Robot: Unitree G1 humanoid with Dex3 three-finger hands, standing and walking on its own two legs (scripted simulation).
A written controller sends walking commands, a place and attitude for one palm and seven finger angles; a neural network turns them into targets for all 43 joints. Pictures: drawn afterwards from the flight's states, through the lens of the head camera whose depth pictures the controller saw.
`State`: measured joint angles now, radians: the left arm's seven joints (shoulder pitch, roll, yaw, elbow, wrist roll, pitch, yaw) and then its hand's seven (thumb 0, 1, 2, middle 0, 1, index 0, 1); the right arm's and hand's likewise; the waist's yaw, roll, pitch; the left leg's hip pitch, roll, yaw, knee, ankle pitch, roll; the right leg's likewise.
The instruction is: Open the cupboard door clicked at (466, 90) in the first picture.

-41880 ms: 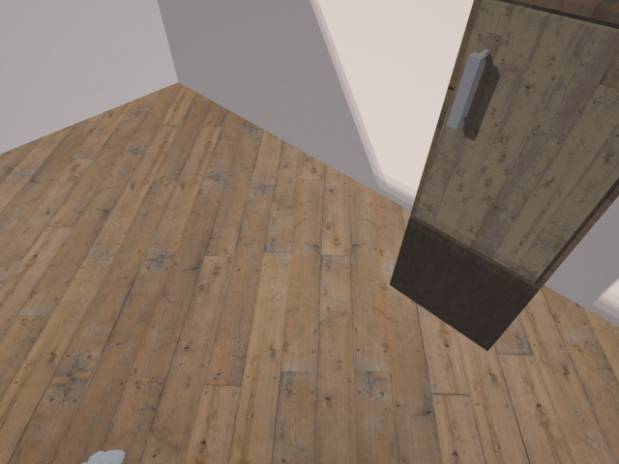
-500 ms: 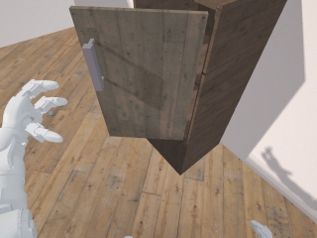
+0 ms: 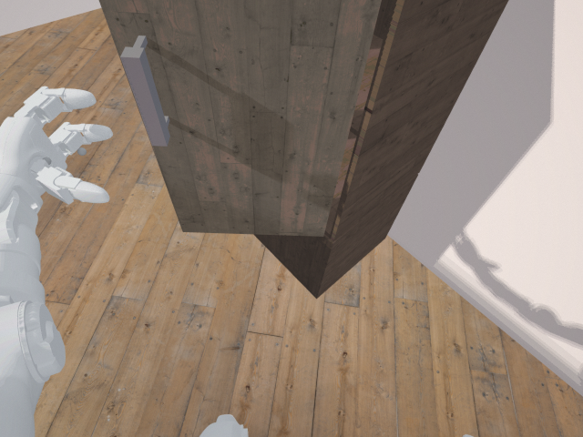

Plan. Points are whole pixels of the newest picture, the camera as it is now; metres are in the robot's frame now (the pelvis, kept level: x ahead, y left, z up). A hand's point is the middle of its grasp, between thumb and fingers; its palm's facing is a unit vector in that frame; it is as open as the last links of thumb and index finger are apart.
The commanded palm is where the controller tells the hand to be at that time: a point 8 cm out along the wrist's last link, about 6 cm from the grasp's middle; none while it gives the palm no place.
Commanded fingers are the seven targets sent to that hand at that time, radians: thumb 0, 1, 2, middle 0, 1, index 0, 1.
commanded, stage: move the hooked fingers beside the handle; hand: left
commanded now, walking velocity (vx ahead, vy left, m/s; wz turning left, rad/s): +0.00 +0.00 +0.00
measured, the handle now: (151, 93) +0.59 +0.21 +0.12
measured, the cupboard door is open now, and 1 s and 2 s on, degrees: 48 46 46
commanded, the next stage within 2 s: slide the fingers in behind the handle in 1.42 s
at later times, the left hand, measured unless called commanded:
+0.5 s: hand (108, 108) +0.53 +0.26 +0.14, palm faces -0.03 -1.00 +0.01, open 14.0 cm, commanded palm +0.53 +0.31 +0.13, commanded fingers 0.00 -0.50 0.30 -0.30 -1.20 -0.30 -1.20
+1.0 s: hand (114, 107) +0.54 +0.25 +0.13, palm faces -0.01 -1.00 +0.01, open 14.0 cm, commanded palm +0.53 +0.31 +0.12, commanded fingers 0.00 -0.50 0.30 -0.30 -1.20 -0.30 -1.20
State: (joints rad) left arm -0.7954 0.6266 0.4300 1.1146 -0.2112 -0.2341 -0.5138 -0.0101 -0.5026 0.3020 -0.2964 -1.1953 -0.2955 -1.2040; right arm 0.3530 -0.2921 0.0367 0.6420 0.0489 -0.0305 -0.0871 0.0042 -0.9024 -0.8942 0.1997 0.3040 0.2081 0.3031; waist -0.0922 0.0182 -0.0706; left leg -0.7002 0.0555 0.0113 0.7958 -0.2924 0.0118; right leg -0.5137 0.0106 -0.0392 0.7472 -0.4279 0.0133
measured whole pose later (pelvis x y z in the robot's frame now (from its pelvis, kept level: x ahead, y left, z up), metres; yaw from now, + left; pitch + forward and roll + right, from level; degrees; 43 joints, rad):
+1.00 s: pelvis +0.02 +0.00 -0.01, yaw -2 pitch +20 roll -4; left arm -1.03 0.78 0.49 1.28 -0.08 -0.22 -0.46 -0.01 -0.50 0.30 -0.30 -1.20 -0.30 -1.20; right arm 0.43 -0.29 0.04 0.62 0.02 0.08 -0.05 0.00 -0.90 -0.89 0.20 0.30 0.21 0.30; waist -0.19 0.03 -0.10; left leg -0.88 0.09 0.00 0.89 -0.36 0.01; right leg -0.67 0.04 -0.04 0.79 -0.47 0.01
